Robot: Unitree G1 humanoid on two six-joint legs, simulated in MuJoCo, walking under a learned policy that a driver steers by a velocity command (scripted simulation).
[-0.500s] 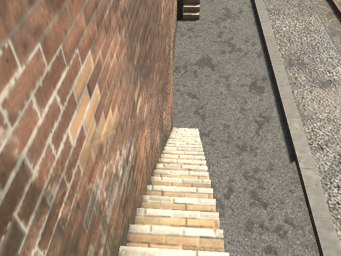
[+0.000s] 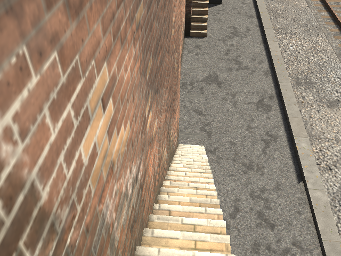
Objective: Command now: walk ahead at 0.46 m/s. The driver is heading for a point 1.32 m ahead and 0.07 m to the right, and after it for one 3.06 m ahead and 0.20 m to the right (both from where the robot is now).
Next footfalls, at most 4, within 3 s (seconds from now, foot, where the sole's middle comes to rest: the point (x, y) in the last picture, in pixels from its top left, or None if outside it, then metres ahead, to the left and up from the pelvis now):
0.42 right None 0.17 -0.09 -0.93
0.82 left None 0.48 0.19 -1.12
1.24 right None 0.43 -0.16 -1.12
1.66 left None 0.68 -0.02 -1.32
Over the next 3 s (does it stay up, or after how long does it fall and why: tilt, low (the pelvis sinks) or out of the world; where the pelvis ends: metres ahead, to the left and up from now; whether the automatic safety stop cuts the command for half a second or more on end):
stays up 1.12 -0.02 -0.94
